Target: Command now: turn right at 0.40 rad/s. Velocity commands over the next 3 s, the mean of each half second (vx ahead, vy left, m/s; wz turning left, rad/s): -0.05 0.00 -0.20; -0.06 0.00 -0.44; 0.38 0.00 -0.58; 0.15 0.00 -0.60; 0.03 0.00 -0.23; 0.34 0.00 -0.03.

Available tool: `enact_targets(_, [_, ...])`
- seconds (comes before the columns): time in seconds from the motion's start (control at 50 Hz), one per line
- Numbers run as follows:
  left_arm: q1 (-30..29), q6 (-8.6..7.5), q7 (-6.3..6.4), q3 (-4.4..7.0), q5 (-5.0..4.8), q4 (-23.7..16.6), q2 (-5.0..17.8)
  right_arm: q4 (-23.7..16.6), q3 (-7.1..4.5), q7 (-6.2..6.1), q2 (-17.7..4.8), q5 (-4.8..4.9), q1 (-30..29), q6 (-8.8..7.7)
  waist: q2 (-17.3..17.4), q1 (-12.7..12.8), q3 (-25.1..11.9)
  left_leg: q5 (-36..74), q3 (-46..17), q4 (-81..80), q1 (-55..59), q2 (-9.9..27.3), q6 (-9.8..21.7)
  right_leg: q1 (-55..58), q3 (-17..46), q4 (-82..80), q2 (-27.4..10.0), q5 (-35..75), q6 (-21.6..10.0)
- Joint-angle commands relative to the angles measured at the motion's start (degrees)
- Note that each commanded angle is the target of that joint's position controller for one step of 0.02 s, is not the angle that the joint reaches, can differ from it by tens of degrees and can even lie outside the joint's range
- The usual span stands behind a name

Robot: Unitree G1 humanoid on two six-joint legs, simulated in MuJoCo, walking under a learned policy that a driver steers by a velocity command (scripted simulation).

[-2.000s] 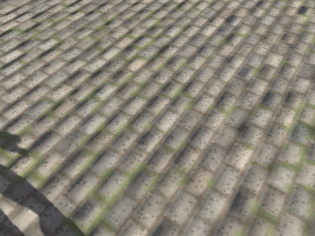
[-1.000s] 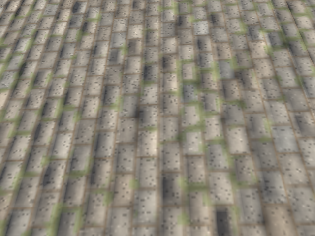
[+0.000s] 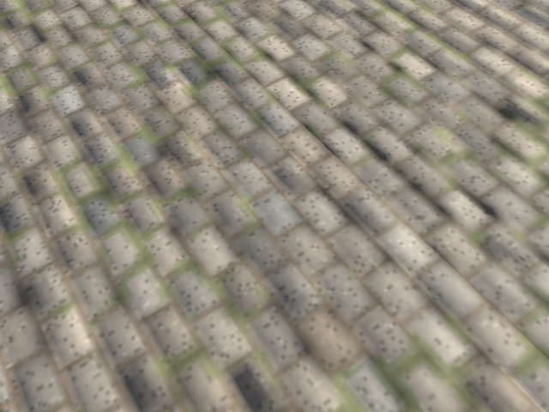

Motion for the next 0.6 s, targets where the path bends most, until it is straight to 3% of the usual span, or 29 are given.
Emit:
enact_targets(0.02, [-1.9, -0.99, 0.84, 1.96, 0.31, -3.5, 7.8, -2.8, -0.78, -0.10, -3.8, 0.35, 1.1, -0.43, -9.7, -0.2, -10.1, 4.0, -1.3, -2.9, -1.3, 0.6, -1.1, 10.1, 11.4, -7.0, -13.1, 25.4, -10.2])
enact_targets(0.16, [-2.3, -0.42, 0.33, 1.66, 0.87, -1.1, 8.1, -3.7, 0.13, 0.28, -2.7, 0.40, -0.7, -0.59, -10.9, 1.9, -6.8, 1.9, -0.9, -20.8, 7.3, 0.9, -0.5, 5.3, 14.6, -7.1, -12.9, 11.8, -10.7])
enact_targets(0.22, [-3.6, -0.39, -0.15, 0.96, 0.46, 0.1, 6.8, -3.4, 0.35, 0.58, -2.1, 0.49, 0.8, -1.15, -10.1, 0.9, -6.6, 3.8, -0.5, -29.4, 12.0, 0.4, 0.5, 4.0, 16.2, -5.4, -12.3, 11.5, -10.0])
enact_targets(0.26, [-3.3, -0.66, -0.25, 0.01, 0.05, 1.5, 4.5, -2.7, 0.89, 0.99, -1.1, -0.47, 3.4, -1.88, -7.4, -1.4, -7.2, 17.8, -0.9, -43.3, 20.8, 0.9, 2.2, 1.3, 15.2, -4.0, -9.9, 9.9, -6.4])
enact_targets(0.28, [-1.2, -1.21, -0.25, -0.29, 1.00, 2.0, 3.5, -3.1, 0.49, 0.72, -4.1, -1.17, 3.8, -2.17, -3.2, 0.1, -8.3, 31.3, -6.0, -43.0, 25.6, 6.1, 3.9, -0.7, 13.1, -1.1, -7.2, 7.7, -3.1])
enact_targets(0.3, [2.3, -1.72, -0.45, 0.28, 1.38, 2.4, 4.5, -3.3, -0.37, 0.54, -8.2, -0.98, 1.7, -2.12, 4.5, 4.1, -7.9, 38.6, -8.4, -39.7, 23.7, 9.6, 8.0, -1.1, 7.8, 0.4, -2.5, 1.8, -0.5])
enact_targets(0.32, [1.5, -1.68, -0.27, 0.34, 1.62, 3.2, 4.9, -3.3, 0.15, 0.81, -5.3, -0.55, 0.6, -2.17, 5.7, 2.9, -8.8, 33.4, -9.3, -40.7, 19.2, 10.3, 11.0, 3.4, 5.9, 0.3, -1.8, -0.1, 1.7])
enact_targets(0.34, [-0.6, -1.47, -0.18, 0.80, 1.40, 3.2, 6.1, -3.3, 0.43, 1.08, -4.0, -0.27, 0.2, -2.30, 4.8, 1.7, -7.7, 29.0, -8.4, -40.8, 18.9, 8.7, 10.3, 3.3, 5.8, 0.9, -1.9, 2.6, 2.2])
enact_targets(0.4, [-1.8, -0.02, 0.20, 1.56, 0.49, 3.0, 6.3, -2.6, 0.07, 0.92, -4.9, 0.19, 2.0, -2.69, 3.8, 0.2, -7.5, 28.5, -7.0, -39.3, 19.0, 7.3, 8.6, 2.5, 6.3, 3.1, -2.4, 11.1, 1.1])
enact_targets(0.48, [-0.4, 1.01, 0.23, 2.62, -0.47, 3.3, 6.6, -2.3, -0.68, -0.76, -6.1, -0.13, 3.4, -0.95, 3.8, -0.4, -7.4, 33.9, -7.2, -37.8, 19.2, 10.0, 12.1, -1.1, 5.7, 8.6, -1.1, 12.1, 0.7])
enact_targets(0.52, [1.5, 1.43, 0.13, 3.07, -0.64, 3.5, 6.4, -2.5, -0.71, -1.70, -5.9, -0.42, 2.6, 0.01, 5.2, 0.0, -8.0, 36.1, -7.8, -37.9, 18.2, 12.7, 14.3, -1.5, 4.4, 12.8, -0.4, 8.6, 1.1])
enact_targets(0.56, [4.7, 1.80, -0.15, 3.32, -0.64, 4.1, 5.5, -3.4, -0.32, -2.53, -4.9, -0.39, -1.8, 0.60, 8.4, 1.6, -8.2, 37.6, -9.5, -38.4, 14.8, 16.6, 16.9, -0.9, 2.3, 19.3, -0.1, -5.2, 1.4])
enact_targets(0.6, [6.9, 1.89, -0.48, 3.35, -0.44, 4.4, 4.8, -3.9, -0.09, -2.89, -4.5, 0.27, -5.5, 0.94, 6.8, 3.0, -6.7, 38.0, -8.3, -36.1, 12.4, 17.4, 16.9, -1.2, 0.9, 20.0, -1.4, -11.5, 0.7])
Next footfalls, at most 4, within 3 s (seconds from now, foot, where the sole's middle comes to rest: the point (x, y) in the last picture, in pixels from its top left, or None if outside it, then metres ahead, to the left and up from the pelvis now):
0.28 left None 0.06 0.15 -0.78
1.00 left None -0.05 0.15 -0.78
1.48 right None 0.08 -0.25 -0.78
1.98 left None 0.32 -0.22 -0.78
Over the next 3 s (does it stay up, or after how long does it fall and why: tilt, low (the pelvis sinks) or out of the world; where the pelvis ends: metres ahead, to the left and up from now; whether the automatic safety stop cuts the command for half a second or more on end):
stays up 0.29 -0.32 0.01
